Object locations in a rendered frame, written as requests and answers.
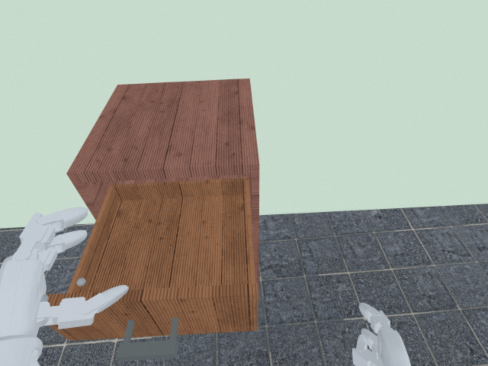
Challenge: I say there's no robot left forearm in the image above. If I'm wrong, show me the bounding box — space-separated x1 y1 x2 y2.
0 335 43 366

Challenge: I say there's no drawer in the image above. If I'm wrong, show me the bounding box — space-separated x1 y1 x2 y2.
46 178 258 341

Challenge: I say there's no handle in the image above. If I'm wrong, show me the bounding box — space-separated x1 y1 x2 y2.
117 318 178 361

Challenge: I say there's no cabinet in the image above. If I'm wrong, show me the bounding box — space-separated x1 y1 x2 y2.
66 79 259 295

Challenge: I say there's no robot left hand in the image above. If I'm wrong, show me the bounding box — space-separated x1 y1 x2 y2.
0 207 129 338

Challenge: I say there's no robot right hand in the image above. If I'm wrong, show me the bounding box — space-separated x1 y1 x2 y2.
352 303 411 366

